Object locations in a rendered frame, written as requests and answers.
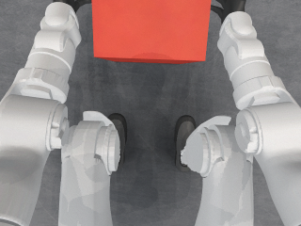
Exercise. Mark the right robot foot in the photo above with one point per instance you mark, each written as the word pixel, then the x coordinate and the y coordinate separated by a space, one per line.
pixel 184 127

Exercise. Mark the carton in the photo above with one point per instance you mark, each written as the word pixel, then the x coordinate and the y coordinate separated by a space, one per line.
pixel 151 31

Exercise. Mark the robot left forearm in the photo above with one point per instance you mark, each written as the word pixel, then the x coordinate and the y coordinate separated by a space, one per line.
pixel 49 64

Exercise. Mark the robot right upper arm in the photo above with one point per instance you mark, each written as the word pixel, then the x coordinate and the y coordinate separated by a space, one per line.
pixel 272 133

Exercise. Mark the left robot foot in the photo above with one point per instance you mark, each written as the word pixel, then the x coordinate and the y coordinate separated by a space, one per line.
pixel 121 125

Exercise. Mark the robot foot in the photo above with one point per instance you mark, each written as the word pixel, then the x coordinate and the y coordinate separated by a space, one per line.
pixel 121 125
pixel 184 127

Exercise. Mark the robot left hand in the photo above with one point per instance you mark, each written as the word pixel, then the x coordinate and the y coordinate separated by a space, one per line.
pixel 74 4

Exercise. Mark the robot right forearm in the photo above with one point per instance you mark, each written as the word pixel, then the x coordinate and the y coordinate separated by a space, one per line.
pixel 249 70

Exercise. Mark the robot right hand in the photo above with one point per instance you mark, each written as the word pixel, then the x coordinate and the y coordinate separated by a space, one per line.
pixel 229 6

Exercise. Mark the robot left upper arm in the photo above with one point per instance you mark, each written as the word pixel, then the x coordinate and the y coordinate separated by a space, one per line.
pixel 30 128

